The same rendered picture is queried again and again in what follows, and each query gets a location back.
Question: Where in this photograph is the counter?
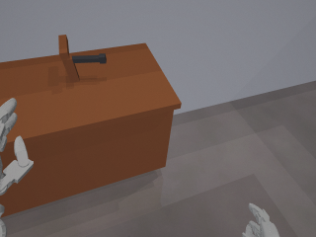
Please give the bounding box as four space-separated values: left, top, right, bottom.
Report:
0 35 182 218

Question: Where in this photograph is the left robot hand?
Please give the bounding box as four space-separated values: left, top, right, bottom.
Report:
0 98 34 196

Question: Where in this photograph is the tap lever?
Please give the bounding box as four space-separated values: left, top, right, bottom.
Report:
72 53 107 64

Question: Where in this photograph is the right robot hand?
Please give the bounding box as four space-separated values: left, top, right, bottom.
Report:
242 203 279 237

